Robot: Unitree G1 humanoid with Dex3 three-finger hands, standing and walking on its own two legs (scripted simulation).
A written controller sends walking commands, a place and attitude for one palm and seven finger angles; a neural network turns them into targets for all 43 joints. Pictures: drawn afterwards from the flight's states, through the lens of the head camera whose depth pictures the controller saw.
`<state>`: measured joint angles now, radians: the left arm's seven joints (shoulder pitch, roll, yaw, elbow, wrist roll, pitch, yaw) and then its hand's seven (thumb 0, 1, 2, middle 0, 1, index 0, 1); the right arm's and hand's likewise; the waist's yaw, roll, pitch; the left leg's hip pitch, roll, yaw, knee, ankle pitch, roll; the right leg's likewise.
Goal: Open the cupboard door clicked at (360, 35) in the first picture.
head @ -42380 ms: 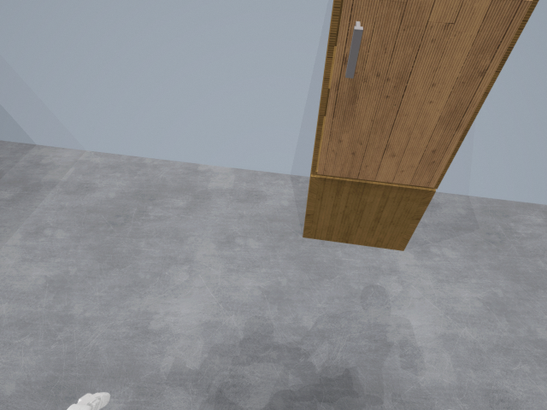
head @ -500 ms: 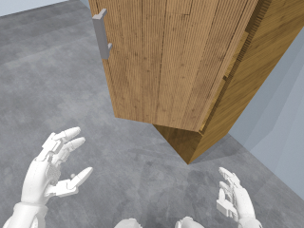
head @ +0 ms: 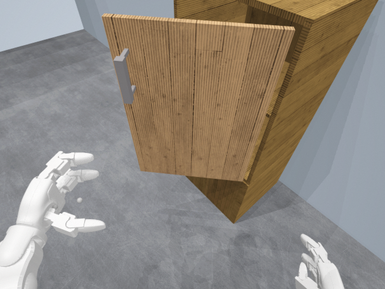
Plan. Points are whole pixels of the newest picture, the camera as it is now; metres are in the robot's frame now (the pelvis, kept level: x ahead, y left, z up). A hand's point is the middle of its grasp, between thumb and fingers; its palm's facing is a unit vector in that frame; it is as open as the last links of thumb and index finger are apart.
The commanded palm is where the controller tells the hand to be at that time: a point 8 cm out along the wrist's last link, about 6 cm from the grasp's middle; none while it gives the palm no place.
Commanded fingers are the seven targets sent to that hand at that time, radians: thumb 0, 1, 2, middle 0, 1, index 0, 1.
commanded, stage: raise the hand with hooked fingers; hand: left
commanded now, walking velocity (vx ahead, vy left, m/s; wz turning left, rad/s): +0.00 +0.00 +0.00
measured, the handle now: (127, 76) +0.56 +0.22 +0.14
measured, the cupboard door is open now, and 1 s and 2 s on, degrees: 42 42 42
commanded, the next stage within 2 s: move the hooked fingers beside the handle in 0.96 s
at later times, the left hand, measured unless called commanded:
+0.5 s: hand (48, 141) +0.31 +0.28 +0.18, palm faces +0.08 -0.99 -0.09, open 13.9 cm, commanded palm +0.27 +0.31 +0.17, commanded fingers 0.00 -0.50 0.30 -0.30 -1.20 -0.30 -1.20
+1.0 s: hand (61, 148) +0.30 +0.26 +0.17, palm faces +0.06 -1.00 -0.08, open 14.0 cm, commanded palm +0.27 +0.30 +0.17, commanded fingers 0.00 -0.50 0.30 -0.30 -1.20 -0.30 -1.20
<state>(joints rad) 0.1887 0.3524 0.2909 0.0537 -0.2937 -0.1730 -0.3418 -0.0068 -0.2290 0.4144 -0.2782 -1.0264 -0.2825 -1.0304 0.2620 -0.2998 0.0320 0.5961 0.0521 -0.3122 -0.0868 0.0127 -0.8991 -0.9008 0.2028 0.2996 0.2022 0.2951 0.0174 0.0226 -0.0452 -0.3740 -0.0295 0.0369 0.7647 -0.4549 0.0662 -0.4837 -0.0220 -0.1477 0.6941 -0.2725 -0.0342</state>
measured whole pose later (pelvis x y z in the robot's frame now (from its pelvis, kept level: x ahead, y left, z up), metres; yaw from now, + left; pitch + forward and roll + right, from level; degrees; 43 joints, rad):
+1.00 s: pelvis +0.00 -0.02 +0.02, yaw -1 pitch +0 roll +0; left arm -0.16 0.45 0.45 0.31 -0.31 0.02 -0.46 -0.02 -0.50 0.30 -0.30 -1.20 -0.30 -1.20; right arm 0.23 -0.28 0.08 0.61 0.07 -0.24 -0.10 0.01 -0.90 -0.90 0.20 0.30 0.20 0.30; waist 0.04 0.05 -0.01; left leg -0.20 -0.02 0.04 0.56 -0.36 0.04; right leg -0.33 0.00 -0.14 0.53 -0.20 -0.06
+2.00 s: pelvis +0.00 -0.01 +0.01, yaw -2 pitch +8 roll -1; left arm -0.66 0.63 0.48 0.96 -0.21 -0.14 -0.52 -0.02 -0.50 0.30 -0.30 -1.20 -0.30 -1.20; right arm 0.36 -0.31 0.07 0.62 0.06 -0.15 -0.07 0.01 -0.90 -0.90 0.21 0.30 0.20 0.30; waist -0.07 0.01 -0.05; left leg -0.40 -0.02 0.07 0.63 -0.38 0.06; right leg -0.53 0.00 -0.11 0.58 -0.20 -0.04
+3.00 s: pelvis +0.02 +0.00 +0.00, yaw -3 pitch +16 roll -2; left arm -0.90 0.78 0.56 1.22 -0.12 -0.22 -0.53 -0.02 -0.50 0.30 -0.30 -1.20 -0.30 -1.20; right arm 0.44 -0.31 0.06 0.59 0.03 0.07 -0.04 0.00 -0.90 -0.90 0.21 0.30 0.20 0.30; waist -0.15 0.01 -0.07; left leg -0.55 -0.01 0.08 0.69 -0.42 0.07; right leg -0.66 0.02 -0.10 0.60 -0.21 -0.03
